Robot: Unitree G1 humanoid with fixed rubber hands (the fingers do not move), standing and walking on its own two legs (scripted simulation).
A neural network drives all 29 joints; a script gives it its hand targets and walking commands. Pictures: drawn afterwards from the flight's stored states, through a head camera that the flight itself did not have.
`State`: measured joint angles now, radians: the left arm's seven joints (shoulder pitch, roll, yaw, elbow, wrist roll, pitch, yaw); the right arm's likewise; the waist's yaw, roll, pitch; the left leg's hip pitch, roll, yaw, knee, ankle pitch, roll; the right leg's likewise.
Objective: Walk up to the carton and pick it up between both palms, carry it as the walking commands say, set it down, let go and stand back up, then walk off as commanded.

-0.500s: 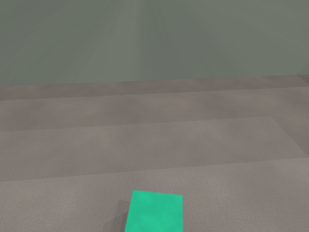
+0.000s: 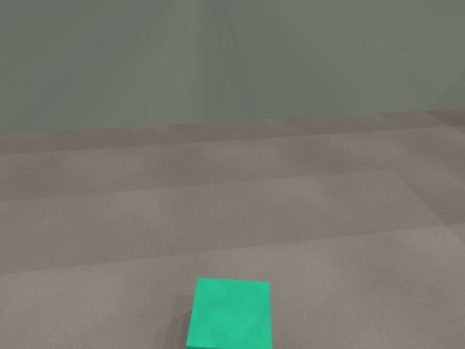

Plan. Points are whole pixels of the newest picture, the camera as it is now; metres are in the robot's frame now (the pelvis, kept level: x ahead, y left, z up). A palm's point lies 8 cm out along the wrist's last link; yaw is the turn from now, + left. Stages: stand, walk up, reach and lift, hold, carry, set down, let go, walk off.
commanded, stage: stand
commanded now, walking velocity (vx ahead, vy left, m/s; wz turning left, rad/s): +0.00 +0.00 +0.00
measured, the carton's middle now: (231, 324) +0.48 +0.00 -0.66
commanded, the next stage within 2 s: walk off in 1.00 s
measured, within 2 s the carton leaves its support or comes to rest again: neither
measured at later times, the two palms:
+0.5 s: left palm out of the picture +0.00 +0.30 -0.12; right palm out of the picture +0.00 -0.28 -0.13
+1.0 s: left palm out of the picture +0.01 +0.30 -0.12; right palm out of the picture +0.03 -0.27 -0.12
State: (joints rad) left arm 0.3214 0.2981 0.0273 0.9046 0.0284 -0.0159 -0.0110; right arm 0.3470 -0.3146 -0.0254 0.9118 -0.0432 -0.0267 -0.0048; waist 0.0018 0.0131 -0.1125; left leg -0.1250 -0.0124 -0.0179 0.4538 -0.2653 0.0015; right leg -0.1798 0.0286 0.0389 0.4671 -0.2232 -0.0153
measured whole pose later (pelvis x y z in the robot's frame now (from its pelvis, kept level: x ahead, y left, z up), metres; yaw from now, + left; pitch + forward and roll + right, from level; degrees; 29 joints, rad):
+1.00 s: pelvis -0.02 +0.01 +0.00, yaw +0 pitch -4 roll +0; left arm 0.21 0.32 0.00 1.10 0.01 -0.02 -0.01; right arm 0.22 -0.33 0.00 1.07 -0.01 -0.03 0.00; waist 0.01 0.01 -0.01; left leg -0.15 -0.03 -0.01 0.44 -0.22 0.02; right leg -0.20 0.01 0.05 0.44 -0.17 0.01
